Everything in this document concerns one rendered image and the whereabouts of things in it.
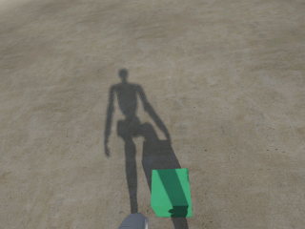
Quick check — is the carton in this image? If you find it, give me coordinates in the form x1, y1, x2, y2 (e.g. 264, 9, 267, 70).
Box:
151, 168, 193, 218

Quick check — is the robot left thigh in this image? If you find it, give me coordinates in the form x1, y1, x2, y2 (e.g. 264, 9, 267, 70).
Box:
118, 213, 150, 229

